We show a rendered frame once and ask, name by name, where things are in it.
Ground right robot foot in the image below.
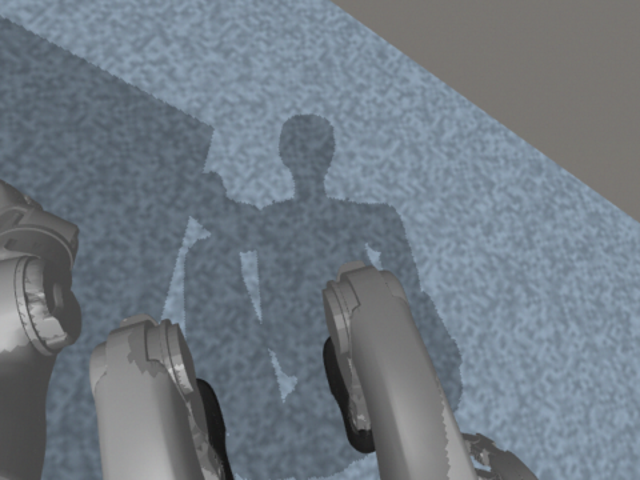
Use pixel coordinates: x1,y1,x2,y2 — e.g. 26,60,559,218
323,337,375,454

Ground left robot hand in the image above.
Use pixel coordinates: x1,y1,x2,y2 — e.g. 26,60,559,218
0,179,43,210

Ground right robot hand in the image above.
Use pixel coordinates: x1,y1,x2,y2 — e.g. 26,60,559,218
461,433,539,480

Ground left robot arm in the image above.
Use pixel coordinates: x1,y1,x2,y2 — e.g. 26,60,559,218
0,203,82,480

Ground left robot foot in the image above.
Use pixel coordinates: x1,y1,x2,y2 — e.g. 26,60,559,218
196,378,234,480

